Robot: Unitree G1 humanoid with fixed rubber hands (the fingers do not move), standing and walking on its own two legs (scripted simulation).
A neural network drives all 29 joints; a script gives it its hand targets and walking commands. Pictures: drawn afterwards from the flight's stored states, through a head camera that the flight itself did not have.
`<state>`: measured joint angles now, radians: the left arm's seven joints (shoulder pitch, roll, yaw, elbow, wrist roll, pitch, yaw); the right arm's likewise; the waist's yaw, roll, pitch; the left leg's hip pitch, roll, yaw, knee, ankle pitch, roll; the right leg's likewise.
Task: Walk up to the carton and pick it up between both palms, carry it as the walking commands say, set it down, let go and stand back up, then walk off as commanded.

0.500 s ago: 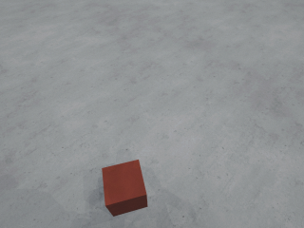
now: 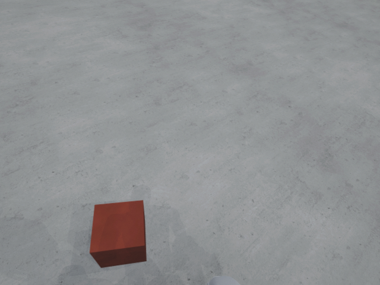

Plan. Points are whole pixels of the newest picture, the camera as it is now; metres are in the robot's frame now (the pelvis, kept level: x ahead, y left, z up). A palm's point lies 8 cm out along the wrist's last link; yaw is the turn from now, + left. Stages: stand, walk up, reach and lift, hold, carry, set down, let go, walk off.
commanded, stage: walk off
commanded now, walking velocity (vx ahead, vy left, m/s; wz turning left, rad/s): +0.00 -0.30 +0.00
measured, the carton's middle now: (121, 234) +0.46 +0.23 -0.65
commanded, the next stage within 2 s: none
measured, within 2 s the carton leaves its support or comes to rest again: neither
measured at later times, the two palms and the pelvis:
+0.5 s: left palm out of the picture +0.04 +0.07 -0.14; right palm out of the picture +0.07 -0.45 -0.14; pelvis +0.01 -0.19 -0.01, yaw +3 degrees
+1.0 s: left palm out of the picture +0.12 -0.11 -0.13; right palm out of the picture -0.01 -0.66 -0.14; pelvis +0.02 -0.36 -0.02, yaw +2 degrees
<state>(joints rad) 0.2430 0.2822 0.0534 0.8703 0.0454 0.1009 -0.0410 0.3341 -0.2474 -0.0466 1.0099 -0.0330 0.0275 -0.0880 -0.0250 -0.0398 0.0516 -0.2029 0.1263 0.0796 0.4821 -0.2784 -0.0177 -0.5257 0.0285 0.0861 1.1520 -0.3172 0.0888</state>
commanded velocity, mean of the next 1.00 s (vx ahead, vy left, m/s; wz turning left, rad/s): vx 0.00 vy -0.30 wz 0.00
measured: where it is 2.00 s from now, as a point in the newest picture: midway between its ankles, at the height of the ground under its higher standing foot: outside the picture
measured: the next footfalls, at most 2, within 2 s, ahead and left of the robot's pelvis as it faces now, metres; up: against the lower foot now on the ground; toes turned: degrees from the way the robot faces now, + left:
right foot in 0.20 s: +0.06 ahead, -0.26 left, +0.00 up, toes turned -4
left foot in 0.56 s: +0.03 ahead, -0.13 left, +0.00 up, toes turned +12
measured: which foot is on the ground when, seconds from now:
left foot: down 0.00-0.20, up 0.22-0.54, down 0.56-0.96, up 0.98-1.00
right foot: up 0.00-0.18, down 0.20-0.54, up 0.56-0.94, down 0.96-1.00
